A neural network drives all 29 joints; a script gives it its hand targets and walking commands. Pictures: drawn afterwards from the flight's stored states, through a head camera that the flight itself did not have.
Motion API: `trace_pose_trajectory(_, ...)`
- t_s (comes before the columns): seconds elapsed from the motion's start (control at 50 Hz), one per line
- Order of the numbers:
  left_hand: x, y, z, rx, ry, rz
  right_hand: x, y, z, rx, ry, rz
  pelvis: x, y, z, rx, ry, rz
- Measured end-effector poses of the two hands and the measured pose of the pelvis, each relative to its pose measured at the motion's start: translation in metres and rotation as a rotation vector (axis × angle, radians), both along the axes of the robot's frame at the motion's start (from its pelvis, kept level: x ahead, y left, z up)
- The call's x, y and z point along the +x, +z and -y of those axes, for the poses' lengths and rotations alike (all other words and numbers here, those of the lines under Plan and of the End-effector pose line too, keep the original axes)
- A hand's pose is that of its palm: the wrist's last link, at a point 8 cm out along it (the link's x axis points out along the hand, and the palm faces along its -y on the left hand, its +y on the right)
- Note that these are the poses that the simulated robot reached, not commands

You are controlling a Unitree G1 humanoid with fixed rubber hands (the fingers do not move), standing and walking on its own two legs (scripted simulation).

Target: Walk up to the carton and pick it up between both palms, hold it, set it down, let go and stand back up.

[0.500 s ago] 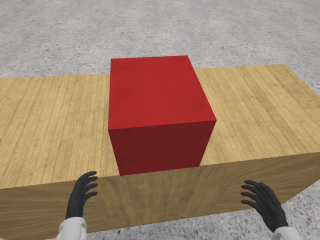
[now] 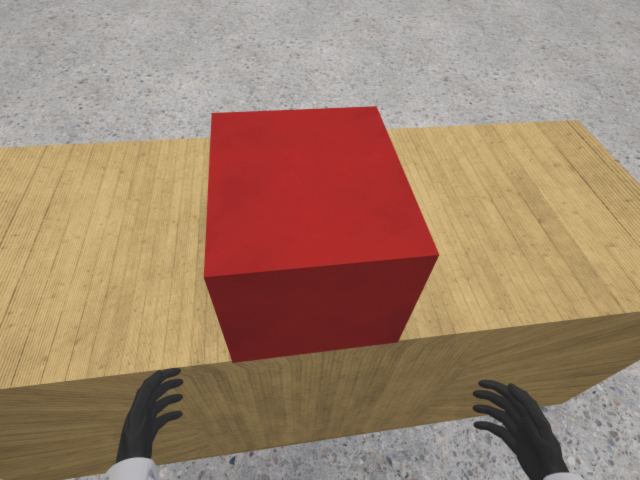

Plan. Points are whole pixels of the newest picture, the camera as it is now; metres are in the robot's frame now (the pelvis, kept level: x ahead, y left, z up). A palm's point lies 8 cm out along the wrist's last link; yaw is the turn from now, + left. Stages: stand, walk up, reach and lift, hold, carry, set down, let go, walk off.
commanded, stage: set down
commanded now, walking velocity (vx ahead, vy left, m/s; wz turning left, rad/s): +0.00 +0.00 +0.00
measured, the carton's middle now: (306, 230) +0.48 +0.06 +0.00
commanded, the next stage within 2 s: let go in 1.30 s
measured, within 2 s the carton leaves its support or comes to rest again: neither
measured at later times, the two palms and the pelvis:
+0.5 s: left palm (147, 460) +0.15 +0.22 -0.06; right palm out of the picture +0.16 -0.25 -0.04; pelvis +0.00 +0.00 +0.00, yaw +0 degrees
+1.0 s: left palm (140, 469) +0.14 +0.23 -0.07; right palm out of the picture +0.15 -0.24 -0.06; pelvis -0.01 +0.00 +0.00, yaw +0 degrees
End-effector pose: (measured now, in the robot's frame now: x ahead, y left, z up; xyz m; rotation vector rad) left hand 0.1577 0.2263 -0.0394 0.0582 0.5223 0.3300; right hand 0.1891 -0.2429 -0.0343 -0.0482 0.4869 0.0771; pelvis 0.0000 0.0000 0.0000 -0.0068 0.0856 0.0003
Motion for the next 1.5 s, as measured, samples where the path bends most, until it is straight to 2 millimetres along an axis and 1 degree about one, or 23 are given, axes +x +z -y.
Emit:
trace_pose_trajectory(0.06,-0.007,-0.002,-0.003,0.001,0.01,-0.016,-0.007,-0.003,0.0,-0.004,-0.006,-0.011,0.002,0.0,-0.001,0.0,0.001,0.002)
trace_pose_trajectory(0.16,-0.015,-0.005,-0.001,-0.01,-0.008,-0.031,-0.017,-0.003,0.007,-0.019,-0.046,-0.015,0.001,0.0,-0.001,0.0,0.001,0.01)
trace_pose_trajectory(0.28,-0.015,-0.004,0.005,-0.019,-0.031,-0.017,-0.023,0.001,0.013,-0.026,-0.07,0.002,-0.003,0.0,-0.001,0.0,0.001,0.024)
trace_pose_trajectory(0.38,-0.014,-0.01,0.008,-0.031,-0.046,-0.04,-0.024,-0.001,0.013,-0.044,-0.061,-0.016,-0.005,0.0,-0.001,0.0,0.001,0.032)
trace_pose_trajectory(0.48,-0.013,-0.018,0.008,-0.044,-0.051,-0.097,-0.025,-0.008,0.011,-0.053,-0.055,-0.067,-0.005,0.0,-0.002,0.0,0.001,0.031)
trace_pose_trajectory(0.62,-0.011,-0.023,0.007,-0.05,-0.057,-0.138,-0.026,-0.015,0.006,-0.065,-0.054,-0.105,-0.003,0.0,-0.002,0.0,0.001,0.029)
trace_pose_trajectory(0.78,-0.011,-0.024,0.001,-0.048,-0.068,-0.153,-0.027,-0.018,0.003,-0.082,-0.068,-0.114,-0.003,0.0,-0.004,0.0,0.002,0.029)
trace_pose_trajectory(0.92,-0.016,-0.026,-0.003,-0.053,-0.079,-0.176,-0.034,-0.022,0.0,-0.102,-0.064,-0.133,-0.005,0.0,-0.005,0.0,0.003,0.041)
trace_pose_trajectory(1.08,-0.023,-0.035,0.002,-0.067,-0.1,-0.246,-0.04,-0.03,-0.003,-0.111,-0.078,-0.175,-0.006,0.0,-0.005,0.0,0.003,0.046)
trace_pose_trajectory(1.14,-0.023,-0.036,0.003,-0.069,-0.107,-0.257,-0.038,-0.032,-0.005,-0.117,-0.076,-0.185,-0.006,0.0,-0.005,0.0,0.003,0.046)
trace_pose_trajectory(1.24,-0.02,-0.044,0.004,-0.077,-0.115,-0.302,-0.036,-0.038,-0.007,-0.14,-0.075,-0.218,-0.005,0.0,-0.005,0.0,0.003,0.045)
trace_pose_trajectory(1.36,-0.02,-0.052,-0.001,-0.079,-0.121,-0.347,-0.04,-0.049,-0.011,-0.157,-0.086,-0.272,-0.003,0.0,-0.005,0.001,0.003,0.043)
trace_pose_trajectory(1.5,-0.018,-0.052,-0.007,-0.066,-0.139,-0.358,-0.044,-0.054,-0.013,-0.167,-0.095,-0.286,-0.002,0.0,-0.006,0.001,0.003,0.042)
